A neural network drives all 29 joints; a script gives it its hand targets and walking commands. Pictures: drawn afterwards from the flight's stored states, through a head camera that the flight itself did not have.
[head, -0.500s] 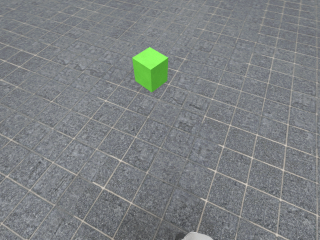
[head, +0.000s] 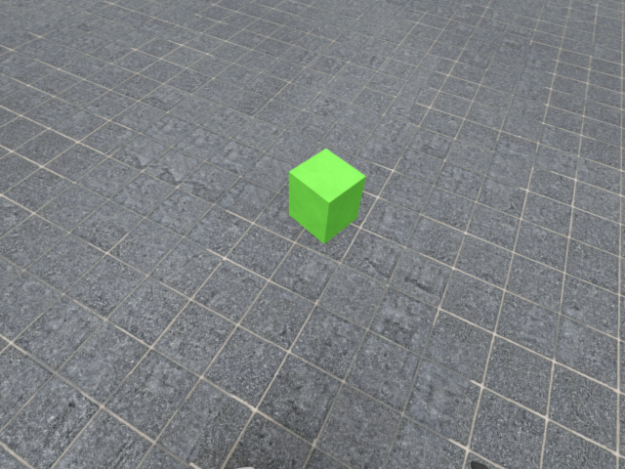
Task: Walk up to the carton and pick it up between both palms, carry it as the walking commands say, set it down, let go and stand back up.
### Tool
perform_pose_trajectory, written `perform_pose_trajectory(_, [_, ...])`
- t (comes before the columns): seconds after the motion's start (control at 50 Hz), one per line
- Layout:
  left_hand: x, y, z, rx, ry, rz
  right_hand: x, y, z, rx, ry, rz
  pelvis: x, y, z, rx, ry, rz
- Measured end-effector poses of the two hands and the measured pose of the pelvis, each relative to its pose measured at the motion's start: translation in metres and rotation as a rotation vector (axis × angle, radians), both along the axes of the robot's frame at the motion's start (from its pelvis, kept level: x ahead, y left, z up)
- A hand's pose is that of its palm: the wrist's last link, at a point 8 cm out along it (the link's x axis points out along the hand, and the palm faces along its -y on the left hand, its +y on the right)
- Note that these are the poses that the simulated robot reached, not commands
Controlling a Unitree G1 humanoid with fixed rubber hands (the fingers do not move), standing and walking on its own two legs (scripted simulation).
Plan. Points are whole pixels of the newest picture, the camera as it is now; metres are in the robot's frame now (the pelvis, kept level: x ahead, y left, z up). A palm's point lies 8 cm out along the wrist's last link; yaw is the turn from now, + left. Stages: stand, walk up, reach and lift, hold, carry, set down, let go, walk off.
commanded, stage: walk up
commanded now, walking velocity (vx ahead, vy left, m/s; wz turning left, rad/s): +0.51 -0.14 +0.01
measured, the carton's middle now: (325, 196) +1.12 -0.03 -0.64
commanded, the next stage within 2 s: none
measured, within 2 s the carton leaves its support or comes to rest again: neither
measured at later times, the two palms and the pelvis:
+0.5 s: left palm (221, 309) +0.38 +0.18 -0.15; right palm (503, 420) +0.22 -0.28 -0.16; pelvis +0.29 -0.05 -0.02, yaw +2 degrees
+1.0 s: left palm (198, 267) +0.46 +0.24 -0.15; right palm (418, 190) +0.67 -0.20 -0.12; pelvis +0.54 +0.02 +0.00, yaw +2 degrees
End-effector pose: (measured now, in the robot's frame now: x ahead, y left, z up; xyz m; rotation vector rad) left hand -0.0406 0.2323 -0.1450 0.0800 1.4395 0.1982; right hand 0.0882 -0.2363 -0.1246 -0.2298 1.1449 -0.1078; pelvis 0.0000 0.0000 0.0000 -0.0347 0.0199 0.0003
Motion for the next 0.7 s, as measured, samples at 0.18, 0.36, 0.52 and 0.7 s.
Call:
perform_pose_trajectory(0.18, [0.225, 0.019, 0.02, 0.001, -0.284, -0.151, -0.068, -0.007, 0.03, -0.058, 0.304, -0.204, 0.095, 0.004, 0.019, -0.027, -0.027, 0.049])
perform_pose_trajectory(0.36, [0.371, -0.032, 0.014, -0.045, -0.335, -0.215, -0.018, 0.0, 0.009, 0.033, 0.462, -0.263, 0.203, -0.023, 0.002, 0.01, -0.013, 0.052])
perform_pose_trajectory(0.52, [0.411, -0.054, 0.002, 0.045, -0.239, -0.156, 0.166, -0.054, -0.035, 0.044, 0.325, -0.139, 0.297, -0.056, -0.014, 0.027, 0.014, 0.04])
perform_pose_trajectory(0.7, [0.344, -0.046, 0.04, 0.104, -0.001, 0.064, 0.397, -0.062, 0.001, 0.039, 0.001, 0.04, 0.38, -0.054, 0.017, 0.062, -0.029, 0.042])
